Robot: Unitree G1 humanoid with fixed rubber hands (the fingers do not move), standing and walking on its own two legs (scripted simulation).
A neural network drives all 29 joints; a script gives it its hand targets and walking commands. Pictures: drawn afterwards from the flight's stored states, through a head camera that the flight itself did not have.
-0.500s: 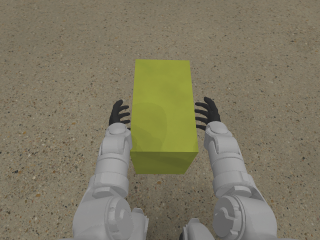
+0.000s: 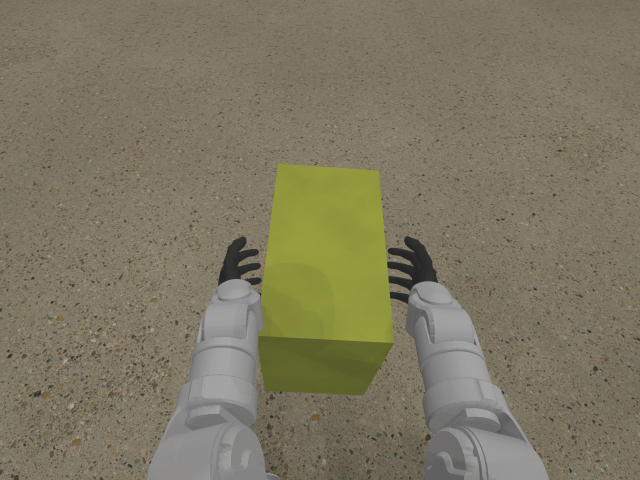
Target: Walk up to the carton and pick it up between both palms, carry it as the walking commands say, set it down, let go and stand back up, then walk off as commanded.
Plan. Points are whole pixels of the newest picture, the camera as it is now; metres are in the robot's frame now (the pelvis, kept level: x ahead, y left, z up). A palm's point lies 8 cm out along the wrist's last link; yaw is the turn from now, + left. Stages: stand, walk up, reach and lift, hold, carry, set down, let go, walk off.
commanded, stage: reach and lift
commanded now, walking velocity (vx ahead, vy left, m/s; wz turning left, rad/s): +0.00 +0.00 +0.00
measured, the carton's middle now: (321, 281) +0.45 +0.04 -0.08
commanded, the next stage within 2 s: hold in 1.78 s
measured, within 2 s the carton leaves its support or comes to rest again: neither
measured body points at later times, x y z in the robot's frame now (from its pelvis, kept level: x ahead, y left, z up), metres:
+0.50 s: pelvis -0.01 +0.00 +0.01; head -0.05 +0.01 +0.46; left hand +0.33 +0.16 +0.07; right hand +0.35 -0.09 +0.08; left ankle +0.08 +0.14 -0.71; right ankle +0.03 -0.12 -0.71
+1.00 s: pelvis +0.00 +0.00 +0.01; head -0.06 +0.01 +0.46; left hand +0.34 +0.14 +0.08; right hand +0.35 -0.11 +0.08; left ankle +0.08 +0.14 -0.71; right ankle +0.03 -0.12 -0.71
